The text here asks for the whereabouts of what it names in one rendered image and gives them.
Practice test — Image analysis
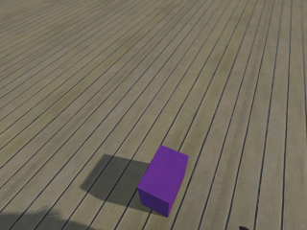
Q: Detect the carton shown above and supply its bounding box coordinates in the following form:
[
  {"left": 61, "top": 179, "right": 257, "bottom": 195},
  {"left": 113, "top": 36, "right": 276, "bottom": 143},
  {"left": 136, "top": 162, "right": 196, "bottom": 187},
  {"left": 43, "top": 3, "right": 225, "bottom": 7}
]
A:
[{"left": 137, "top": 145, "right": 189, "bottom": 218}]

